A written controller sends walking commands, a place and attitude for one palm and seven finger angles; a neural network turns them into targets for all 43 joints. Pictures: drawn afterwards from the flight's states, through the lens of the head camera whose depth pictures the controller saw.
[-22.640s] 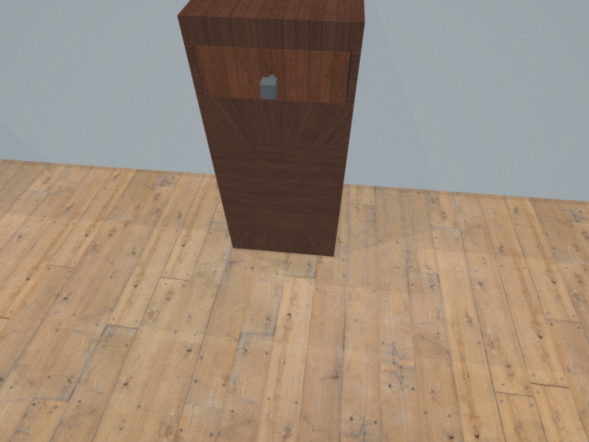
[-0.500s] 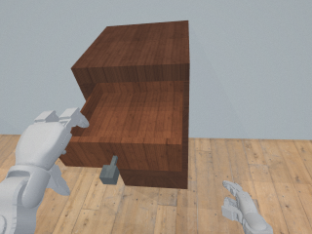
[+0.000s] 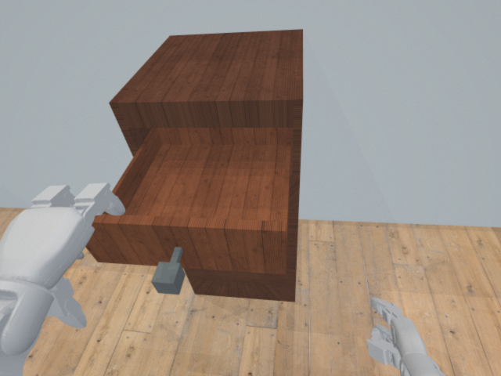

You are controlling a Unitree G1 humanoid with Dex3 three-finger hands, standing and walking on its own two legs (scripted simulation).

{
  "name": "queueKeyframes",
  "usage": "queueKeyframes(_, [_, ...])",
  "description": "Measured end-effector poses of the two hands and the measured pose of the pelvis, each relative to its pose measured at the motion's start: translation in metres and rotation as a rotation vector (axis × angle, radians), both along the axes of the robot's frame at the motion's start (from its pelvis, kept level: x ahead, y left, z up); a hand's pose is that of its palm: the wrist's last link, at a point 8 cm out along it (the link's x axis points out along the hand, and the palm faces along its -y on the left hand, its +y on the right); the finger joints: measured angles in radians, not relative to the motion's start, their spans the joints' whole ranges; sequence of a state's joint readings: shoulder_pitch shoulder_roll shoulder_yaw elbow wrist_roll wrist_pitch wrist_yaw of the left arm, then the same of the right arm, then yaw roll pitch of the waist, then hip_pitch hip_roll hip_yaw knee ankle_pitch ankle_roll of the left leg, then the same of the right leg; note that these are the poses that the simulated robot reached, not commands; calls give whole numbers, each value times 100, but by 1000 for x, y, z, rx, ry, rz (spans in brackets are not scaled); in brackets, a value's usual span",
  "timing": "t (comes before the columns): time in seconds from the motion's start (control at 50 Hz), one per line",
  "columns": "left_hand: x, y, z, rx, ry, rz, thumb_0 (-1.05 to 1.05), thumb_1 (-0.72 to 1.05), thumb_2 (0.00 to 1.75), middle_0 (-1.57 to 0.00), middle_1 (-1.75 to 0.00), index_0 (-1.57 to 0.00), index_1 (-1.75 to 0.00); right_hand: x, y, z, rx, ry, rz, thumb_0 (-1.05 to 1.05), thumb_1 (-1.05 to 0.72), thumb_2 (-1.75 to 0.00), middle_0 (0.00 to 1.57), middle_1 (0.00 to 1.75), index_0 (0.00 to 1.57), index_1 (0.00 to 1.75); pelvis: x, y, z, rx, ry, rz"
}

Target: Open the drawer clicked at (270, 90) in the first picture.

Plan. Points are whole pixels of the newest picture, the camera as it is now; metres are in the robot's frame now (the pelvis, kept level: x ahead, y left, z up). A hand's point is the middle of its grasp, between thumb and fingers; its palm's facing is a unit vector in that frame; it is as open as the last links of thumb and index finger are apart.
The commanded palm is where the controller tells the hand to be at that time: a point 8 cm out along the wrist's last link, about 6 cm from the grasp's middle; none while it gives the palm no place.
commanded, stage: draw the hand back to the body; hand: left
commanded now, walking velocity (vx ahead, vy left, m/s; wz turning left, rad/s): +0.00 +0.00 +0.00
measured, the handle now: (172, 267) +0.27 +0.20 +0.02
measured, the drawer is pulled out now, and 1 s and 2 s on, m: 0.29 0.29 0.29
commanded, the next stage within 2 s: step back with the hand held close in 1.12 s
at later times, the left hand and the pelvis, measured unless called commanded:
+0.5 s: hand (88, 222) +0.21 +0.22 +0.22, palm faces +0.42 -0.83 -0.36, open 12.3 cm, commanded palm +0.15 +0.27 +0.22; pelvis +0.02 +0.00 +0.00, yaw +0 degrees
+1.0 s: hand (88, 239) +0.20 +0.23 +0.20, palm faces +0.44 -0.81 -0.39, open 8.1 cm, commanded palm +0.15 +0.27 +0.21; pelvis +0.02 -0.01 +0.00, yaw +1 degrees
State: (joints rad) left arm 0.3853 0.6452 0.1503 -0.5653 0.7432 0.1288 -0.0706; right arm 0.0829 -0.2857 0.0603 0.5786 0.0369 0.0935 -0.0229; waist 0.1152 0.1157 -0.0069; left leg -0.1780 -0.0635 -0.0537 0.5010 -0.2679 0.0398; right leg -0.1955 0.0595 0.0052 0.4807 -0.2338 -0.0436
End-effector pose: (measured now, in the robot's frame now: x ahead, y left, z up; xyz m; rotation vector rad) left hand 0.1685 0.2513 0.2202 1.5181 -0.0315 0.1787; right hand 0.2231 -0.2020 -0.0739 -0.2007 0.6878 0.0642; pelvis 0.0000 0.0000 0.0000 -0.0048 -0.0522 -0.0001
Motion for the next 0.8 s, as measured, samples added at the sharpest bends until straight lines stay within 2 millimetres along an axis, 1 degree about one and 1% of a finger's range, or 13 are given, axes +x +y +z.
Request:
queueKeyframes(0.14, [-1, 12, 1, -4, -10, 42, 0, -49, 30, -32, -120, -32, -120, 1, 4, -2, 9, 3, 3, 1, -91, -90, 20, 30, 20, 30, 0, 1, -1, -1, 7, 5])
queueKeyframes(0.2, [-3, 11, -4, -507, -136, -46, 0, -48, 30, -32, -120, -32, -119, -2, 7, 3, 19, -56, -22, 1, -91, -90, 20, 30, 20, 30, 0, 2, 0, -5, -11, 7])
queueKeyframes(0.24, [-4, 8, -10, -749, -221, -82, 0, -46, 31, -32, -118, -32, -118, -7, 9, 7, 19, -86, -41, 1, -91, -90, 20, 30, 20, 30, 3, 0, 1, -4, -16, 5])
queueKeyframes(0.28, [-5, 4, -11, -891, -303, -117, 0, -43, 32, -32, -116, -31, -116, -13, 9, 10, 2, -98, -47, 1, -91, -90, 20, 30, 20, 30, 6, -2, 1, -4, -19, 5])
queueKeyframes(0.32, [-6, 4, -7, -956, -383, -150, 0, -39, 34, -32, -113, -31, -113, -19, 7, 10, -16, -98, -48, 1, -91, -90, 20, 30, 20, 30, 10, -3, 2, -5, -22, 6])
queueKeyframes(0.4, [-4, 9, 5, -984, -488, -180, 0, -28, 39, -31, -106, -30, -106, -26, 1, 7, -31, -81, -58, 1, -91, -90, 20, 30, 20, 30, 17, -4, 2, -7, -28, 9])
queueKeyframes(0.46, [1, 13, 9, -979, -505, -177, 0, -19, 43, -30, -100, -29, -100, -28, -4, 2, -33, -60, -69, 1, -90, -90, 20, 30, 20, 30, 20, -3, 3, -5, -25, 7])
queueKeyframes(0.56, [8, 12, 1, -984, -443, -147, 0, -3, 50, -28, -90, -27, -90, -28, -13, -2, -30, -37, -96, 1, -90, -90, 20, 30, 20, 30, 23, -3, 3, -3, -13, 1])
queueKeyframes(0.66, [6, 11, -6, -983, -389, -118, 0, 14, 57, -27, -79, -26, -78, -22, -18, -1, -31, -40, -114, 1, -91, -90, 20, 30, 20, 30, 25, -4, 4, -3, -4, -2])
queueKeyframes(0.8, [-2, 13, -1, -963, -416, -91, 0, 38, 68, -25, -63, -25, -63, -12, -18, 3, -21, -70, -107, 1, -91, -90, 20, 30, 20, 30, 24, -7, 4, -4, -6, 6])
